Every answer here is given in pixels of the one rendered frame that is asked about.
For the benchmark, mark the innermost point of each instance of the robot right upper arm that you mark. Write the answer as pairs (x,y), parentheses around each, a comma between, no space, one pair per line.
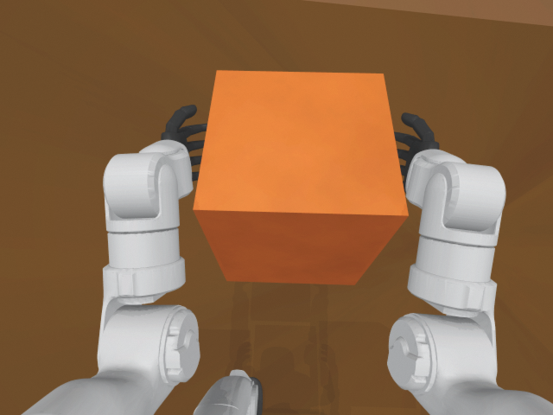
(448,364)

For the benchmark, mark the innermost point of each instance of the left robot shin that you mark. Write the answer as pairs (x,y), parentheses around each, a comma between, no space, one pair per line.
(239,373)

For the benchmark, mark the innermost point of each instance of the robot left forearm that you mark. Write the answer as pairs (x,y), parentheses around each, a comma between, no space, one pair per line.
(142,192)

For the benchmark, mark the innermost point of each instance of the robot left thigh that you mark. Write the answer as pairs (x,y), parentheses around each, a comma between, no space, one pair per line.
(230,395)

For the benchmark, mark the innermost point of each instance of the robot right hand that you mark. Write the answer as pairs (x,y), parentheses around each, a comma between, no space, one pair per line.
(427,141)

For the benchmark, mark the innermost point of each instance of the carton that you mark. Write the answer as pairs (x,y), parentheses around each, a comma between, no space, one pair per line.
(299,178)

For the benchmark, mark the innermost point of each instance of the robot right forearm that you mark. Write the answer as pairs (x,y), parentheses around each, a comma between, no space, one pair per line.
(461,206)

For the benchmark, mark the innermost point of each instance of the robot left hand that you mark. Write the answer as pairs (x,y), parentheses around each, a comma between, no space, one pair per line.
(174,132)

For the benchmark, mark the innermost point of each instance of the robot left upper arm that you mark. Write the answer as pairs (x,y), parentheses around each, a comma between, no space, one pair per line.
(145,351)

